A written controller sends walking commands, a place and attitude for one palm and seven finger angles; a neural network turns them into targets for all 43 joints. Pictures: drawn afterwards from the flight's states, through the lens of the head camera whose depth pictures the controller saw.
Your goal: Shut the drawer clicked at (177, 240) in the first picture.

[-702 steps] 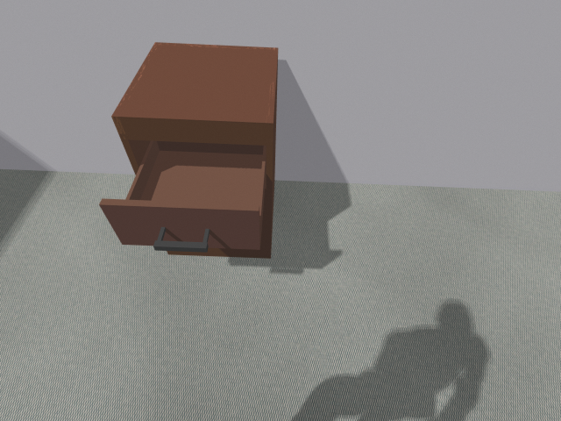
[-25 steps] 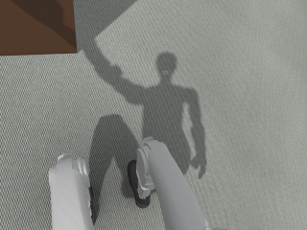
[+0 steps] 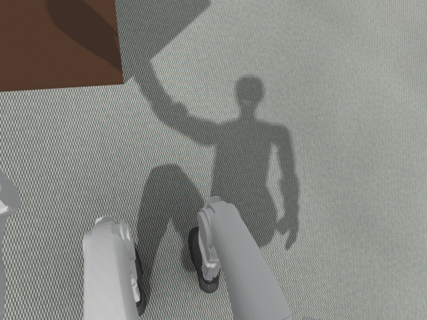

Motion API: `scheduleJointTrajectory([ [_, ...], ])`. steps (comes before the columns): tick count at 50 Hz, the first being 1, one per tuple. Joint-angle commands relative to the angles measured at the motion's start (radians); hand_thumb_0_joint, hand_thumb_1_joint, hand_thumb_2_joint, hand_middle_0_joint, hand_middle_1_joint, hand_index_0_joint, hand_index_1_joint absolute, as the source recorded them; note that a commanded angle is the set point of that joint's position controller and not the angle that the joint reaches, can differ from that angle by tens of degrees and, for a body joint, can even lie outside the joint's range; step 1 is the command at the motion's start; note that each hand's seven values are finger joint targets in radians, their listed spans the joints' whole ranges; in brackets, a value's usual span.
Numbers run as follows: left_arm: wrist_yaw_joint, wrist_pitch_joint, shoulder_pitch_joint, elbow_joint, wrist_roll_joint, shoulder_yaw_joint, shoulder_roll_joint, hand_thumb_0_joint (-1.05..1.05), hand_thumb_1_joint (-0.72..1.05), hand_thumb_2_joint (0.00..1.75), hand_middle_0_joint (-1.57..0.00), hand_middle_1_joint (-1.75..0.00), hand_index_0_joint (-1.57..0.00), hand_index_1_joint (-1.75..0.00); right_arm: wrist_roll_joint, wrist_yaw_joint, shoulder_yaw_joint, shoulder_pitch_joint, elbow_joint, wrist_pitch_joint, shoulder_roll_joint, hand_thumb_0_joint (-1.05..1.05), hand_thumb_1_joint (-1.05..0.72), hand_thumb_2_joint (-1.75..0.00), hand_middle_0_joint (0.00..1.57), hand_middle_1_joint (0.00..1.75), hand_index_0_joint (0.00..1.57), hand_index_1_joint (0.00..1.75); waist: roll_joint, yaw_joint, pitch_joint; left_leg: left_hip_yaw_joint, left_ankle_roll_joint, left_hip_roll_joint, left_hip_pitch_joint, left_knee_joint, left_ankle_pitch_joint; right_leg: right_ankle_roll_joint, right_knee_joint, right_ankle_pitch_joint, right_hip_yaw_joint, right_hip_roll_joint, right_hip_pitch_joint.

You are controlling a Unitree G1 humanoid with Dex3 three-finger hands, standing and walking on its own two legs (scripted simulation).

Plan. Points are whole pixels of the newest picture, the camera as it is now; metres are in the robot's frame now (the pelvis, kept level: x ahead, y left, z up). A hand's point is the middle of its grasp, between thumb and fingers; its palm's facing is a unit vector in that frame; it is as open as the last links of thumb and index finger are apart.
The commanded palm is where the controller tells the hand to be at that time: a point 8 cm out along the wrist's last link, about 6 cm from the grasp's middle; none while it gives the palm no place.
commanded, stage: pull the fist back off the drawer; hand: left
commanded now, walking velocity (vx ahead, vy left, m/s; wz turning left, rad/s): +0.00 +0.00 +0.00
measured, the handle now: out of the picture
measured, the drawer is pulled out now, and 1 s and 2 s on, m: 0.00 0.00 0.00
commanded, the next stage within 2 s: draw the hand back to the body in 0.20 s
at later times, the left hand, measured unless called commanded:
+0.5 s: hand out of the picture +0.52 +0.25 +0.08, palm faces +0.05 -0.99 -0.11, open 3.3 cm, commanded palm +0.49 +0.28 +0.11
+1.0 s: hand out of the picture +0.35 +0.26 +0.24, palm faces +0.25 -0.93 -0.27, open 3.3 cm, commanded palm +0.32 +0.31 +0.29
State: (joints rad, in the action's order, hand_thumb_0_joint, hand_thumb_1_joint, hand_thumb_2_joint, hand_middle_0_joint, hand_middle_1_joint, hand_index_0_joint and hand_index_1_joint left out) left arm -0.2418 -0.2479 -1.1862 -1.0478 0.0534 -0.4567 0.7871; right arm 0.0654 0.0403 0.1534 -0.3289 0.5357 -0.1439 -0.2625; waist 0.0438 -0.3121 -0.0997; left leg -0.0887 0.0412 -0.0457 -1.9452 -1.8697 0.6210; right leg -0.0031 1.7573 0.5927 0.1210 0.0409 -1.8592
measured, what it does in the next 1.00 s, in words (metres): rises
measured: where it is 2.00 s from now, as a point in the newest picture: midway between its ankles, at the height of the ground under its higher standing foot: (171, 281)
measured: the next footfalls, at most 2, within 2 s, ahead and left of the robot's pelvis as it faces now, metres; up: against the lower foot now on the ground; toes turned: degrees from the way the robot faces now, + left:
none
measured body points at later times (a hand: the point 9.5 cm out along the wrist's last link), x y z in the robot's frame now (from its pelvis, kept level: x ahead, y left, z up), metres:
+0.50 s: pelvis +0.03 -0.01 +0.05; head +0.25 +0.05 +0.44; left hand +0.51 +0.30 +0.09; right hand +0.13 -0.26 -0.07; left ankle +0.07 +0.10 -0.46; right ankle +0.09 -0.12 -0.46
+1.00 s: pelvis +0.08 +0.01 +0.23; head +0.14 +0.03 +0.67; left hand +0.33 +0.30 +0.26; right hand +0.27 -0.21 +0.14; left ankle +0.07 +0.10 -0.46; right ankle +0.09 -0.12 -0.46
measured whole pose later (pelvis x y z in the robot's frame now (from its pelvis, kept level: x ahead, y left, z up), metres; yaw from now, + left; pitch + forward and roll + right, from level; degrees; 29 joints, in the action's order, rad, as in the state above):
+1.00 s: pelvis +0.08 +0.01 +0.23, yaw +8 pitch +14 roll -2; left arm 0.06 -0.04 0.10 -0.13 -0.08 -0.12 0.33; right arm -0.05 -0.08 0.03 -0.25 0.43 -0.08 -0.25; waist 0.03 -0.05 -0.14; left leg -0.01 0.03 0.00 -0.72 -0.95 0.47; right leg -0.01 0.89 0.46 0.03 0.01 -0.67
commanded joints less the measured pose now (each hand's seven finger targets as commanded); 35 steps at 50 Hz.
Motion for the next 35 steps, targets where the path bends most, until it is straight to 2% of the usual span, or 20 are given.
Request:
scheduleJointTrajectory([
  [1,-0.003,-0.081,-0.288,0.295,-0.056,-0.043,0.184,0.0,0.9,0.9,-1.4,-1.6,-1.4,-1.6,-0.004,-0.006,-0.109,-0.209,-0.023,-0.009,-0.24,0.0,-0.9,-0.9,0.2,0.3,0.2,0.3,0.336,0.042,-0.748,-0.064,-0.004,-0.008,0.727,0.235,-0.341,0.046,-0.188,-0.205,-0.019,0.021,0.287],
  [4,-0.009,-0.084,-0.182,0.298,-0.089,-0.057,0.149,0.0,0.9,0.9,-1.4,-1.6,-1.4,-1.6,-0.013,-0.003,-0.116,-0.193,-0.027,-0.008,-0.229,0.0,-0.9,-0.9,0.2,0.3,0.2,0.3,0.276,0.064,-0.72,-0.042,0.001,-0.007,0.678,0.237,-0.34,0.043,-0.212,-0.209,-0.032,0.025,0.347],
  [5,-0.01,-0.089,-0.177,0.313,-0.099,-0.077,0.171,0.0,0.9,0.9,-1.4,-1.6,-1.4,-1.6,-0.014,-0.006,-0.117,-0.187,-0.027,-0.007,-0.227,0.0,-0.9,-0.9,0.2,0.3,0.2,0.3,0.248,0.069,-0.715,-0.029,0.008,-0.005,0.638,0.231,-0.339,0.039,-0.219,-0.218,-0.041,0.024,0.385],
  [7,-0.009,-0.105,-0.211,0.325,-0.103,-0.069,0.161,0.0,0.9,0.9,-1.4,-1.6,-1.4,-1.6,-0.017,-0.01,-0.121,-0.181,-0.02,-0.002,-0.218,0.0,-0.9,-0.9,0.2,0.3,0.2,0.3,0.219,0.059,-0.711,-0.021,0.013,-0.003,0.61,0.22,-0.334,0.034,-0.224,-0.225,-0.05,0.025,0.408],
  [9,-0.006,-0.136,-0.244,0.359,-0.102,-0.066,0.162,0.0,0.9,0.9,-1.4,-1.6,-1.4,-1.6,-0.013,-0.012,-0.125,-0.177,-0.009,0.005,-0.215,0.0,-0.9,-0.9,0.2,0.3,0.2,0.3,0.257,0.062,-0.733,-0.02,0.009,-0.002,0.643,0.216,-0.36,0.035,-0.219,-0.24,-0.052,0.022,0.405],
  [11,-0.008,-0.162,-0.247,0.346,-0.101,-0.056,0.148,0.0,0.9,0.9,-1.4,-1.6,-1.4,-1.6,-0.012,-0.014,-0.129,-0.171,0.005,0.01,-0.213,0.0,-0.9,-0.9,0.2,0.3,0.2,0.3,0.262,0.061,-0.743,-0.025,0.005,-0.001,0.677,0.211,-0.387,0.036,-0.215,-0.25,-0.05,0.022,0.388],
  [13,-0.016,-0.18,-0.251,0.321,-0.101,-0.015,0.099,0.0,0.9,0.9,-1.4,-1.6,-1.4,-1.6,-0.01,-0.015,-0.132,-0.165,0.012,0.013,-0.208,0.0,-0.9,-0.9,0.2,0.3,0.2,0.3,0.28,0.051,-0.727,-0.022,0.005,0.001,0.699,0.208,-0.395,0.037,-0.217,-0.25,-0.05,0.019,0.361],
  [15,-0.022,-0.18,-0.234,0.241,-0.098,-0.006,0.087,0.0,0.9,0.9,-1.4,-1.6,-1.4,-1.6,-0.008,-0.017,-0.131,-0.159,0.023,0.011,-0.212,0.0,-0.9,-0.9,0.2,0.3,0.2,0.3,0.252,0.045,-0.694,-0.022,0.004,0.003,0.668,0.2,-0.375,0.037,-0.215,-0.237,-0.044,0.019,0.348],
  [17,-0.04,-0.167,-0.134,0.373,-0.113,-0.029,0.108,0.0,0.9,0.9,-1.4,-1.6,-1.4,-1.6,-0.021,-0.014,-0.143,-0.147,-0.019,0.0,-0.216,0.0,-0.9,-0.9,0.2,0.3,0.2,0.3,0.304,0.116,-0.825,-0.018,-0.004,0.005,0.783,0.251,-0.435,0.043,-0.239,-0.275,-0.052,0.018,0.447],
  [18,-0.049,-0.157,-0.089,0.466,-0.128,-0.033,0.11,0.0,0.9,0.9,-1.4,-1.6,-1.4,-1.6,-0.03,-0.01,-0.15,-0.138,-0.041,-0.001,-0.216,0.0,-0.9,-0.9,0.2,0.3,0.2,0.3,0.374,0.15,-0.899,-0.02,-0.012,0.005,0.88,0.282,-0.49,0.048,-0.254,-0.303,-0.057,0.015,0.479],
  [19,-0.056,-0.139,-0.02,0.56,-0.143,-0.032,0.101,0.0,0.9,0.9,-1.4,-1.6,-1.4,-1.6,-0.041,-0.004,-0.157,-0.128,-0.058,-0.003,-0.215,0.0,-0.9,-0.9,0.2,0.3,0.2,0.3,0.385,0.173,-0.975,-0.026,-0.017,0.005,0.969,0.313,-0.548,0.049,-0.275,-0.343,-0.058,0.014,0.53],
  [21,-0.059,-0.085,0.138,0.71,-0.18,-0.046,0.092,0.0,0.9,0.9,-1.4,-1.6,-1.4,-1.6,-0.067,0.001,-0.171,-0.109,-0.095,-0.001,-0.214,0.0,-0.9,-0.9,0.2,0.3,0.2,0.3,0.339,0.205,-1.031,-0.031,-0.021,0.003,1.055,0.375,-0.602,0.045,-0.325,-0.397,-0.06,0.016,0.63],
  [23,-0.052,-0.022,0.267,0.809,-0.224,-0.02,0.023,0.0,0.9,0.9,-1.4,-1.6,-1.4,-1.6,-0.091,0.0,-0.171,-0.083,-0.12,0.013,-0.197,0.0,-0.9,-0.9,0.2,0.3,0.2,0.3,0.26,0.207,-0.978,-0.024,-0.012,0.005,1.052,0.429,-0.592,0.039,-0.383,-0.422,-0.064,0.016,0.708],
  [24,-0.044,0.005,0.301,0.842,-0.244,-0.013,-0.003,0.0,0.9,0.9,-1.4,-1.6,-1.4,-1.6,-0.102,-0.005,-0.173,-0.068,-0.12,0.022,-0.194,0.0,-0.9,-0.9,0.2,0.3,0.2,0.3,0.207,0.198,-0.923,-0.013,-0.006,0.006,1.019,0.454,-0.544,0.03,-0.42,-0.417,-0.067,0.015,0.746],
  [25,-0.029,0.024,0.336,0.87,-0.26,-0.047,0.019,0.0,0.9,0.9,-1.4,-1.6,-1.4,-1.6,-0.108,-0.013,-0.173,-0.059,-0.118,0.034,-0.191,0.0,-0.9,-0.9,0.2,0.3,0.2,0.3,0.169,0.202,-0.879,-0.004,-0.002,0.006,0.991,0.476,-0.511,0.024,-0.446,-0.414,-0.073,0.013,0.787],
  [27,0.0,0.035,0.386,0.929,-0.286,-0.026,-0.039,0.0,0.9,0.9,-1.4,-1.6,-1.4,-1.6,-0.119,-0.029,-0.174,-0.037,-0.114,0.065,-0.172,0.0,-0.9,-0.9,0.2,0.3,0.2,0.3,0.103,0.191,-0.805,0.011,0.005,0.011,0.967,0.518,-0.462,0.014,-0.504,-0.404,-0.086,0.011,0.847],
  [28,0.018,0.025,0.406,0.951,-0.293,-0.028,-0.05,0.0,0.9,0.9,-1.4,-1.6,-1.4,-1.6,-0.12,-0.039,-0.171,-0.025,-0.107,0.083,-0.163,0.0,-0.9,-0.9,0.2,0.3,0.2,0.3,0.093,0.193,-0.767,0.017,0.005,0.011,0.967,0.538,-0.446,0.012,-0.527,-0.396,-0.091,0.009,0.865],
  [32,0.042,-0.035,0.531,0.919,-0.292,0.073,-0.181,0.0,0.9,0.9,-1.4,-1.6,-1.4,-1.6,-0.115,-0.054,-0.179,-0.018,-0.066,0.138,-0.151,0.0,-0.9,-0.9,0.2,0.3,0.2,0.3,0.094,0.181,-0.619,0.023,-0.009,0.019,1.056,0.635,-0.413,0.011,-0.611,-0.345,-0.075,0.008,0.879],
  [33,0.037,-0.044,0.562,0.889,-0.288,0.128,-0.24,0.0,0.9,0.9,-1.4,-1.6,-1.4,-1.6,-0.117,-0.055,-0.179,-0.013,-0.065,0.148,-0.146,0.0,-0.9,-0.9,0.2,0.3,0.2,0.3,0.099,0.173,-0.568,0.025,-0.009,0.023,1.08,0.658,-0.401,0.013,-0.637,-0.33,-0.07,0.008,0.868],
  [35,0.016,-0.045,0.646,0.786,-0.282,0.169,-0.28,0.0,0.9,0.9,-1.4,-1.6,-1.4,-1.6,-0.116,-0.058,-0.181,-0.008,-0.058,0.155,-0.151,0.0,-0.9,-0.9,0.2,0.3,0.2,0.3,0.056,0.173,-0.444,0.031,-0.012,0.027,1.072,0.71,-0.338,0.013,-0.687,-0.28,-0.062,0.008,0.884],
])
